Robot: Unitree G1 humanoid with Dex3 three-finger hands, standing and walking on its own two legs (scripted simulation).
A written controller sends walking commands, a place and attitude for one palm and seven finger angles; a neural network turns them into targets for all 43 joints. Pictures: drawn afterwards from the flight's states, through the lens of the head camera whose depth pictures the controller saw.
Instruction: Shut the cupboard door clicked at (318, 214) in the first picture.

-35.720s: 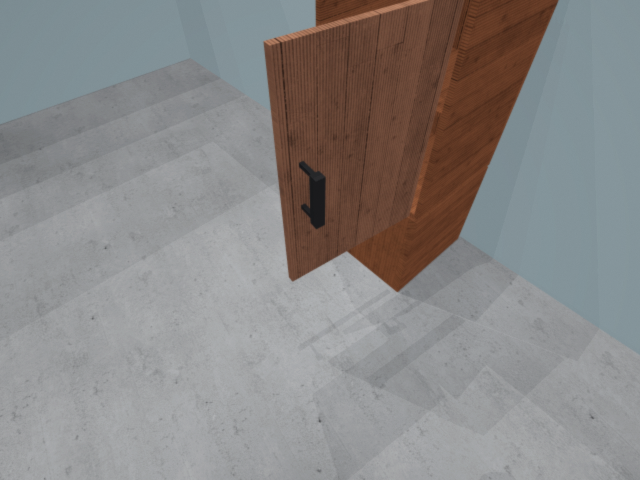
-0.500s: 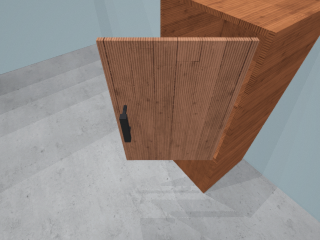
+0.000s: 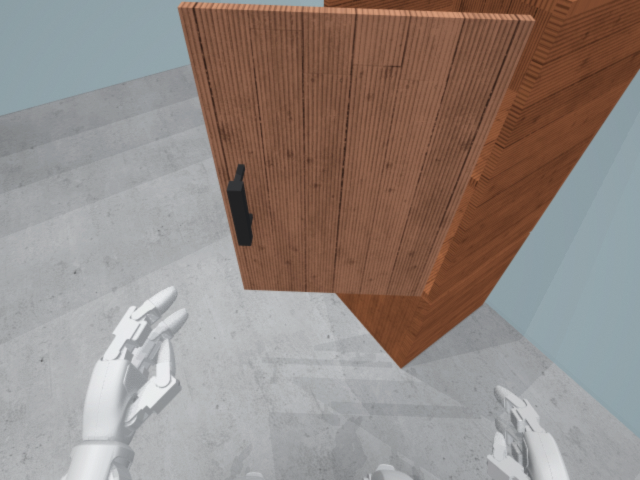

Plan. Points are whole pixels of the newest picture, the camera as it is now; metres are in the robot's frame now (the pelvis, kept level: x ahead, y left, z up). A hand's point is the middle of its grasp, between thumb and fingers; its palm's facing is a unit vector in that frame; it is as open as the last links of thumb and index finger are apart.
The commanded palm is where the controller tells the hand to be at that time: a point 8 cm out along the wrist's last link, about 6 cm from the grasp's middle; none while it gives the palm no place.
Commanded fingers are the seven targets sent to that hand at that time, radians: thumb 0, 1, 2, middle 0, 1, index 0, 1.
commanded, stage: raise the hand and make a fist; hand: left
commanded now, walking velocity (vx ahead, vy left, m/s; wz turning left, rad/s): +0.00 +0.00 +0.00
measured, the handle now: (243, 206) +0.53 +0.15 +0.02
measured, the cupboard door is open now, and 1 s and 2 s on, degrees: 52 52 52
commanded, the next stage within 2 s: bring the fist close to the handle in 1.64 s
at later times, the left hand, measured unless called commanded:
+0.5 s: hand (163, 417) +0.20 +0.19 +0.00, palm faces -0.03 -1.00 -0.02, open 4.4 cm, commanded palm +0.17 +0.25 +0.00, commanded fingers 0.00 0.90 0.90 -0.92 -1.08 -0.92 -1.08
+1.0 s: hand (147, 399) +0.22 +0.21 +0.01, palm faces -0.01 -1.00 -0.03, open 3.1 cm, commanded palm +0.19 +0.27 +0.01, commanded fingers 0.00 0.90 0.90 -1.30 -1.50 -1.30 -1.50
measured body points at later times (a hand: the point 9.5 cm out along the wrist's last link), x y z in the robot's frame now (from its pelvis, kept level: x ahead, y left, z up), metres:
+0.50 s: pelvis -0.02 +0.01 -0.06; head +0.05 +0.01 +0.39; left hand +0.19 +0.25 +0.00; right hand +0.16 -0.20 -0.14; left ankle +0.01 +0.13 -0.68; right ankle +0.04 -0.11 -0.68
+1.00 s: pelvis +0.00 +0.03 -0.05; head +0.07 +0.04 +0.40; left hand +0.21 +0.26 +0.01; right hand +0.21 -0.19 -0.10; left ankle +0.01 +0.13 -0.68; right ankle +0.04 -0.11 -0.68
